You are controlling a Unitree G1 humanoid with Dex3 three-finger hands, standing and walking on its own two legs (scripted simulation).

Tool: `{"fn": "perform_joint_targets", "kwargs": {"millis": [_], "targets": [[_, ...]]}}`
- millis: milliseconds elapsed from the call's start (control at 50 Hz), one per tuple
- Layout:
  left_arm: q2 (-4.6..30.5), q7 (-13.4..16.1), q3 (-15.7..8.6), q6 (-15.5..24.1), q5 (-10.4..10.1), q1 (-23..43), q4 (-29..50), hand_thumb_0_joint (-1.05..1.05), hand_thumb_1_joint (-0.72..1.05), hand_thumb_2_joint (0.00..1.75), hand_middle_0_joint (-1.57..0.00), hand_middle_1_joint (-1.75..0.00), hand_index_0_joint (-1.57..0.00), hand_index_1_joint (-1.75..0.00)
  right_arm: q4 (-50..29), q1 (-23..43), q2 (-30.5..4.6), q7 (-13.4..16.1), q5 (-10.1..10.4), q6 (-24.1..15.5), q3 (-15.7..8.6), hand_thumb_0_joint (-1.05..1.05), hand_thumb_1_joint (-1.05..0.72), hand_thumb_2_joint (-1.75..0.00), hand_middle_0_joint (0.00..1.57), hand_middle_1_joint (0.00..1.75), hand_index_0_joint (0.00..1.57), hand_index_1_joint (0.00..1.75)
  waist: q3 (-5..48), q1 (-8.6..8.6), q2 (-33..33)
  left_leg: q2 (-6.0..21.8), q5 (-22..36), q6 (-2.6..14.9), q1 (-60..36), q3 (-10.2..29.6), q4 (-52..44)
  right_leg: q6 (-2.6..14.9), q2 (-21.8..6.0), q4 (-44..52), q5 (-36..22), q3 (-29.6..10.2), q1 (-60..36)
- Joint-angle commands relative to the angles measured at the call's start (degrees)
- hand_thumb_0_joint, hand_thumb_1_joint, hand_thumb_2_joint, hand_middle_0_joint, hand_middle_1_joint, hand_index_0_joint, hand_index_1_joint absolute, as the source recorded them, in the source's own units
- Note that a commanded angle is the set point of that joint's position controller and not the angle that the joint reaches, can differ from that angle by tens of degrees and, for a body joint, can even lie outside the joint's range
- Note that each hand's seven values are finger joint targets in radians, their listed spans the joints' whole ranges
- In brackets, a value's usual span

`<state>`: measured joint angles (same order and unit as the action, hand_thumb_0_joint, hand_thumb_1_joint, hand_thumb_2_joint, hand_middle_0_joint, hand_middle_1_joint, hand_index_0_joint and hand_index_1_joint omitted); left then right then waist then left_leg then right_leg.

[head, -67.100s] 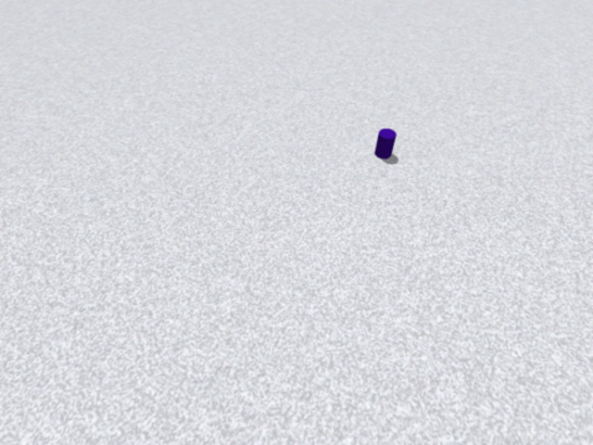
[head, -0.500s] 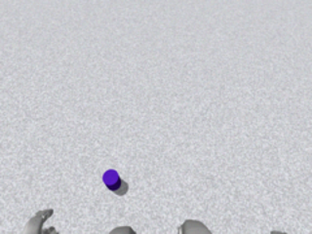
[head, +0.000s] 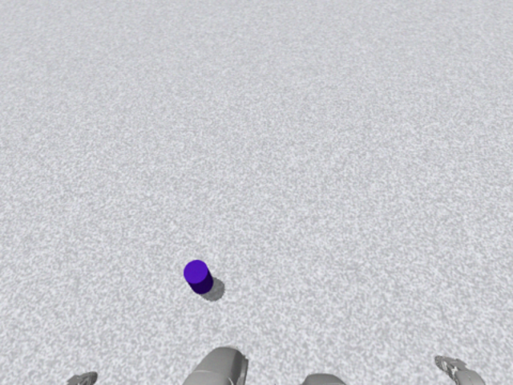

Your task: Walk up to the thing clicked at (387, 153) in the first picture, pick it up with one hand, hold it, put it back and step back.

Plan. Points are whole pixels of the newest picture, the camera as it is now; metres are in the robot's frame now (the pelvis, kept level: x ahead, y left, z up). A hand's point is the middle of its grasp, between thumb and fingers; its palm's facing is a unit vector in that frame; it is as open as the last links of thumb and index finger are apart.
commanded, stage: step back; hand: left
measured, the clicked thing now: (199, 277) +0.51 +0.25 -0.70
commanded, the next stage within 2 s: none
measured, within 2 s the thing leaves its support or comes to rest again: neither
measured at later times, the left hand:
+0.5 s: hand out of the picture -0.05 +0.29 -0.15, palm faces -0.01 -0.92 -0.39, open 7.4 cm
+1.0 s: hand out of the picture -0.18 +0.27 -0.14, palm faces +0.04 -0.91 -0.42, open 7.4 cm
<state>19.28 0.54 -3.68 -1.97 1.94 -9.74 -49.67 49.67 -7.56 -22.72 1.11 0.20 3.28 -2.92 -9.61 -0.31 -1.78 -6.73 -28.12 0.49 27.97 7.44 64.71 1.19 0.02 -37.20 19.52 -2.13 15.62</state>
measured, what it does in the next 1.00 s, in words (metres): walks backwards: left foot, then right foot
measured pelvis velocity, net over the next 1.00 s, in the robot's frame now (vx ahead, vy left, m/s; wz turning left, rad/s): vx -0.31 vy -0.01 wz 0.06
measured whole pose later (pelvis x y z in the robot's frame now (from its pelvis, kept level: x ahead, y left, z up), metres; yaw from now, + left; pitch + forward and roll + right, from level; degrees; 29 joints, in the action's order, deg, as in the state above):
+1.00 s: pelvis -0.31 -0.01 -0.01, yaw +3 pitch -3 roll +2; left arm 22.5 1.7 -4.1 -3.7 1.3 -6.1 -43.9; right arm 49.7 -10.9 -21.2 0.2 -1.8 2.3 -2.8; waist -11.5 0.1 2.0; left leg -2.9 -19.9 1.4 15.9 0.4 38.9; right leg 0.8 -0.2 -51.0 26.5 -4.2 26.1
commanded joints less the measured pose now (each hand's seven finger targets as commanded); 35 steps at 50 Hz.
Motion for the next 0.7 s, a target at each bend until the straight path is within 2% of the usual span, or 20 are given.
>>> {"fn": "perform_joint_targets", "kwargs": {"millis": [0,80,100,140,160,180,200,220,240,280,400,440,500,540,560,580,600,620,640,680], "targets": [[14.1,1.5,-4.2,1.9,0.2,2.9,7.8,0.00,0.90,0.90,-0.20,-0.30,-0.20,-0.30,-3.4,-3.0,-10.0,0.9,-0.1,-2.0,-2.2,0.00,-0.90,-0.90,0.20,0.30,0.20,0.30,10.2,-1.03,9.0,0.1,-1.2,-1.59,2.1,0.0,-1.9,11.16,-12.1,8.5,-35.5,-9.7,-10.1],[15.4,1.9,-4.1,1.2,0.0,0.8,8.5,0.00,0.90,0.90,-0.20,-0.30,-0.20,-0.30,-4.5,-2.6,-9.1,0.6,-0.7,-2.3,-2.4,0.00,-0.90,-0.90,0.20,0.30,0.20,0.30,11.8,-1.77,13.6,4.8,-1.1,-0.57,-3.0,-3.8,-20.8,10.98,-14.0,6.0,-36.0,-10.9,-12.8],[15.4,1.6,-4.0,0.9,-0.4,0.5,8.7,0.00,0.90,0.90,-0.20,-0.30,-0.20,-0.30,-4.0,-3.3,-9.0,0.4,-0.8,-2.5,-2.6,0.00,-0.90,-0.90,0.20,0.30,0.20,0.30,12.3,-1.73,13.2,4.2,1.8,-0.31,-5.6,-5.9,-25.9,10.13,-12.7,4.4,-34.9,-10.2,-12.2],[16.1,1.1,-3.8,0.3,-1.3,2.9,9.7,0.00,0.90,0.90,-0.20,-0.30,-0.20,-0.30,-2.3,-8.1,-8.9,0.2,-1.4,-3.1,-3.0,0.00,-0.90,-0.90,0.20,0.30,0.20,0.30,14.2,1.53,11.4,4.6,16.9,0.39,-14.4,-8.1,-39.9,7.23,-10.8,-0.5,-29.8,-8.2,-7.3],[13.9,1.0,-3.1,0.0,-1.5,1.3,10.2,0.00,0.90,0.90,-0.20,-0.30,-0.20,-0.30,-3.1,-6.7,-11.2,0.3,-2.1,-3.5,-3.8,0.00,-0.90,-0.90,0.20,0.30,0.20,0.30,14.6,0.67,6.4,10.1,23.9,2.18,-18.6,0.5,-41.0,4.31,-7.5,-4.0,-21.0,-7.7,-0.7],[11.3,0.8,-2.7,-0.1,-1.8,0.0,10.4,0.00,0.90,0.90,-0.20,-0.30,-0.20,-0.30,-4.1,-5.0,-16.3,0.1,-2.7,-3.7,-4.9,0.00,-0.90,-0.90,0.20,0.30,0.20,0.30,14.5,0.05,-6.0,22.2,33.5,7.47,-22.8,16.2,-42.1,1.29,1.5,-12.9,-3.0,-3.5,9.7],[13.4,1.8,-3.7,-0.1,-1.8,4.2,10.1,0.00,0.90,0.90,-0.20,-0.30,-0.20,-0.30,-4.8,-4.1,-20.5,-0.4,-1.7,-3.5,-5.3,0.00,-0.90,-0.90,0.20,0.30,0.20,0.30,13.1,3.53,-11.9,29.8,40.9,16.48,-14.7,23.1,-44.1,0.19,5.9,-23.9,19.7,-4.9,9.2],[14.2,2.2,-4.1,-0.1,-1.2,5.2,9.5,0.00,0.90,0.90,-0.20,-0.30,-0.20,-0.30,-4.3,-3.5,-18.5,-0.1,-1.9,-3.6,-5.2,0.00,-0.90,-0.90,0.20,0.30,0.20,0.30,11.1,3.13,-7.0,29.4,38.3,17.31,-12.3,22.0,-43.7,0.38,5.3,-31.4,18.3,-9.2,9.9],[13.6,2.0,-4.0,-0.2,-1.5,4.4,9.1,0.00,0.90,0.90,-0.20,-0.30,-0.20,-0.30,-4.8,-0.9,-15.8,0.1,-1.7,-3.6,-4.2,0.00,-0.90,-0.90,0.20,0.30,0.20,0.30,10.6,1.68,-3.4,25.9,39.5,15.08,-13.6,14.7,-42.3,0.98,5.4,-33.9,15.3,-10.8,11.5],[13.4,1.6,-4.1,-0.3,-2.1,-1.1,7.0,0.00,0.90,0.90,-0.20,-0.30,-0.20,-0.30,-5.7,2.8,-13.9,0.7,-2.0,-3.4,-3.5,0.00,-0.90,-0.90,0.20,0.30,0.20,0.30,8.0,-1.29,-5.7,22.6,38.6,13.31,-12.8,8.4,-40.6,0.43,5.4,-37.4,10.9,-9.4,12.4],[12.8,0.5,-4.3,0.1,-1.2,-1.2,7.4,0.00,0.90,0.90,-0.20,-0.30,-0.20,-0.30,-6.2,-1.7,-13.0,0.7,-1.9,-3.4,-3.7,0.00,-0.90,-0.90,0.20,0.30,0.20,0.30,10.3,2.51,-6.6,21.1,34.9,14.58,-21.7,6.8,-38.8,-3.00,4.1,-24.1,10.8,-5.7,11.9],[12.5,0.5,-4.0,0.3,-1.2,-3.1,7.1,0.00,0.90,0.90,-0.20,-0.30,-0.20,-0.30,-7.0,-1.6,-13.7,0.6,-2.0,-3.1,-4.0,0.00,-0.90,-0.90,0.20,0.30,0.20,0.30,12.6,2.31,-8.3,22.0,33.5,14.83,-23.4,7.0,-38.1,-2.85,2.5,-16.2,10.6,-3.4,9.3],[12.7,0.1,-4.4,0.6,-1.0,-7.4,4.6,0.00,0.90,0.90,-0.20,-0.30,-0.20,-0.30,-8.0,0.9,-14.9,0.4,-1.9,-2.2,-4.1,0.00,-0.90,-0.90,0.20,0.30,0.20,0.30,14.2,0.42,-10.2,20.7,27.0,11.92,-17.3,5.7,-37.5,-1.34,0.9,-1.0,5.8,0.6,0.0],[12.4,-0.2,-4.7,1.0,-0.5,-12.3,2.0,0.00,0.90,0.90,-0.20,-0.30,-0.20,-0.30,-8.3,1.6,-14.2,0.3,-1.2,-1.4,-3.9,0.00,-0.90,-0.90,0.20,0.30,0.20,0.30,15.2,-1.68,-8.9,17.5,23.8,7.79,-11.2,2.5,-32.9,0.48,1.1,12.5,-3.2,2.1,-8.5],[15.3,-0.1,-5.3,1.4,0.6,-11.1,3.0,0.00,0.90,0.90,-0.20,-0.30,-0.20,-0.30,-8.6,0.9,-12.0,0.2,-0.7,-1.3,-3.3,0.00,-0.90,-0.90,0.20,0.30,0.20,0.30,13.0,-0.99,-1.8,13.6,15.5,4.45,-2.3,1.0,-28.1,2.40,-3.5,14.3,-1.0,-7.6,-10.4],[21.5,-0.2,-6.8,1.3,0.5,-8.8,4.8,0.00,0.90,0.90,-0.20,-0.30,-0.20,-0.30,-10.4,3.8,-8.9,0.3,-0.1,-1.7,-2.7,0.00,-0.90,-0.90,0.20,0.30,0.20,0.30,9.0,-2.58,14.4,2.2,1.1,0.33,6.5,-4.0,-17.1,9.00,-15.6,18.4,-2.7,-24.6,-5.0],[25.5,0.1,-7.3,1.3,0.8,-4.2,7.1,0.00,0.90,0.90,-0.20,-0.30,-0.20,-0.30,-9.9,5.2,-10.8,1.2,-0.7,-1.5,-3.5,0.00,-0.90,-0.90,0.20,0.30,0.20,0.30,6.4,-4.20,17.8,2.1,-6.8,-1.04,2.7,0.5,-2.7,16.88,-25.2,21.5,-5.0,-33.6,7.0],[21.9,0.4,-6.4,1.8,0.3,-1.2,8.3,0.00,0.90,0.90,-0.20,-0.30,-0.20,-0.30,-8.7,3.9,-11.8,1.2,-0.4,-1.4,-3.8,0.00,-0.90,-0.90,0.20,0.30,0.20,0.30,4.8,-1.79,12.1,2.7,-4.6,-0.73,1.0,4.6,3.0,16.13,-23.0,19.4,-11.2,-28.1,9.1],[18.8,0.7,-5.5,1.9,0.0,3.2,8.7,0.00,0.90,0.90,-0.20,-0.30,-0.20,-0.30,-6.9,-0.1,-11.2,1.1,-0.2,-1.5,-3.6,0.00,-0.90,-0.90,0.20,0.30,0.20,0.30,4.6,0.91,7.2,0.1,-1.9,-0.09,0.9,5.1,4.7,12.84,-17.0,15.2,-19.3,-17.9,7.9],[16.6,1.0,-5.2,1.9,0.6,4.9,9.1,0.00,0.90,0.90,-0.20,-0.30,-0.20,-0.30,-5.7,-2.7,-9.9,1.2,0.1,-2.0,-2.9,0.00,-0.90,-0.90,0.20,0.30,0.20,0.30,6.1,1.99,10.7,-0.8,1.1,-0.52,0.6,1.9,5.4,9.78,-12.6,11.8,-25.9,-10.2,3.6]]}}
